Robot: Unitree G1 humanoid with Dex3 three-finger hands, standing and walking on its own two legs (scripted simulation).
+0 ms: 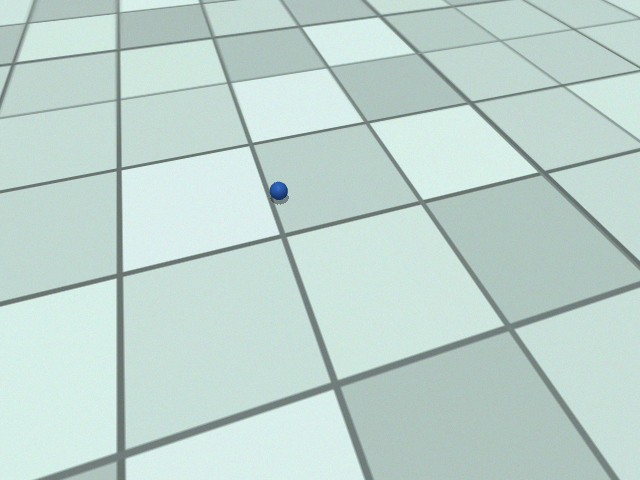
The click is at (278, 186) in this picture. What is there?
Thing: free ball
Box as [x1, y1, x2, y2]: [270, 182, 287, 199]
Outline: 275,182 270,187 270,194 276,199 281,199 286,195 287,188 283,183
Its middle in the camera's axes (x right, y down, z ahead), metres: -0.17 -0.22 +1.75
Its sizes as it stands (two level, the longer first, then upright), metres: 0.082 0.082 0.082
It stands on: the floor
